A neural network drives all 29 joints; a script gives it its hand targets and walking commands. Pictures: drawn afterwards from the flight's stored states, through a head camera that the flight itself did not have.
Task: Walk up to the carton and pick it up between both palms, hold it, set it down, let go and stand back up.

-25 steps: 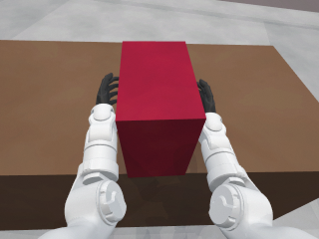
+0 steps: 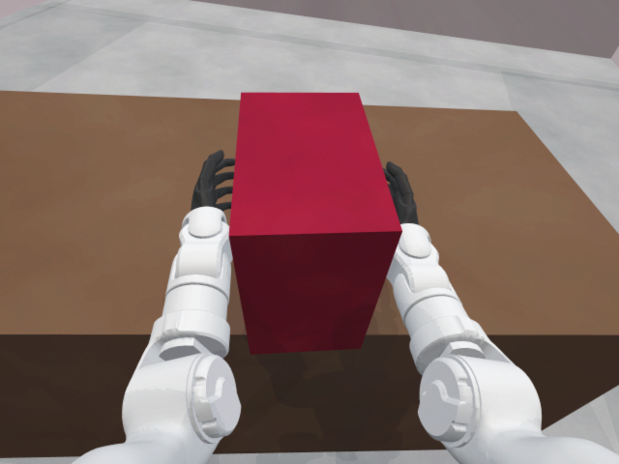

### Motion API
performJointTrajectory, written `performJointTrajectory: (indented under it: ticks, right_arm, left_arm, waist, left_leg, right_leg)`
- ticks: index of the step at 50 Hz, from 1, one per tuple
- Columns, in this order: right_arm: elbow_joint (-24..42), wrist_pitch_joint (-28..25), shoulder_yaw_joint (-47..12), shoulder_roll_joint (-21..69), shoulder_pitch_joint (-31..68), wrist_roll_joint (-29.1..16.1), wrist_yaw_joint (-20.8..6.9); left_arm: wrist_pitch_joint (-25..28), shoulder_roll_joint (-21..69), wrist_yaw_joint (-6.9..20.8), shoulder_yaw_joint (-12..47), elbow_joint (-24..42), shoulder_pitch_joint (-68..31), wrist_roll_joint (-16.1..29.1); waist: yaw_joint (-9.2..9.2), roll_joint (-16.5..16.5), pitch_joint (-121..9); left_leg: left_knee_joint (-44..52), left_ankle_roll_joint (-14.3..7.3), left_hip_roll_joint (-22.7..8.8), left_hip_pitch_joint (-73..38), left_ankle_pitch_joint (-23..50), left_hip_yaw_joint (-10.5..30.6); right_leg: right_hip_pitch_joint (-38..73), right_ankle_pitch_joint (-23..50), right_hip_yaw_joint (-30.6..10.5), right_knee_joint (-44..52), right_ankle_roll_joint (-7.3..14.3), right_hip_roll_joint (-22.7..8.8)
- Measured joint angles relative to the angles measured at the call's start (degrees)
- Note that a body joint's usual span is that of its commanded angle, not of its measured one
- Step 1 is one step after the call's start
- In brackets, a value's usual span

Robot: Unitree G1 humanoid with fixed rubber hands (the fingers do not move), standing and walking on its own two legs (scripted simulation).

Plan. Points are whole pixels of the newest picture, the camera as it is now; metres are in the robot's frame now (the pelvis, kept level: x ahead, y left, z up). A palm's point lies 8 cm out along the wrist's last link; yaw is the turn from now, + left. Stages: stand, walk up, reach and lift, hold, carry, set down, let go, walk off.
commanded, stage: reach and lift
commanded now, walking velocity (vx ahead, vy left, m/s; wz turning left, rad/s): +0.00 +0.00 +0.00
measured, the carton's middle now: (303, 226) +0.43 +0.03 +0.09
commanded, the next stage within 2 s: none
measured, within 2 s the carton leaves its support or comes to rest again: neither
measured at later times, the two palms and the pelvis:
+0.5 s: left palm (192, 189) +0.39 +0.16 +0.18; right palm (408, 199) +0.38 -0.09 +0.18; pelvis -0.02 +0.00 +0.00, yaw +0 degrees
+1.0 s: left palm (195, 166) +0.38 +0.15 +0.22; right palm (427, 173) +0.38 -0.10 +0.23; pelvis -0.02 +0.00 +0.00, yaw +1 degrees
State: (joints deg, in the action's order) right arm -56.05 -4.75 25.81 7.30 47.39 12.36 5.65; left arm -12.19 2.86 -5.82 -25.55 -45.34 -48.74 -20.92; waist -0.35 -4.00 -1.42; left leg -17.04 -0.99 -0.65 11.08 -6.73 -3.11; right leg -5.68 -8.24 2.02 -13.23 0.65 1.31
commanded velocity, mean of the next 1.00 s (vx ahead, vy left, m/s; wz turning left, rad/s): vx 0.00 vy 0.00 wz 0.00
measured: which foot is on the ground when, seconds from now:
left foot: down 0.00-1.00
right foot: down 0.00-1.00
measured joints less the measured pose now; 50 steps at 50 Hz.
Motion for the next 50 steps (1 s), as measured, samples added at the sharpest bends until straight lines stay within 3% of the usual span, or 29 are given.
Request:
performJointTrajectory:
  ticks: [23, 50]
  right_arm:
    - [-6.1, 7.7, -0.8, -2.8, 8.5, -4.4, 1.0]
    - [-4.1, 16.6, -15.5, -7.6, 12.3, -19.3, 3.9]
  left_arm:
    - [-10.3, -2.7, -0.8, 0.9, -0.9, -5.6, -0.2]
    - [-20.5, -4.2, -1.8, 5.0, 5.7, -6.5, 3.0]
  waist:
    - [-1.18, -0.9, -0.4]
    - [-4.09, 0.0, -1.9]
  left_leg:
    - [0.3, -0.4, 0.3, -3.6, 1.2, 0.0]
    - [-1.8, -0.4, 0.2, -3.7, 0.1, 0.6]
  right_leg:
    - [3.2, 0.6, 0.1, -0.8, -0.2, -0.3]
    - [4.1, -0.1, 0.8, -1.5, -0.3, -0.3]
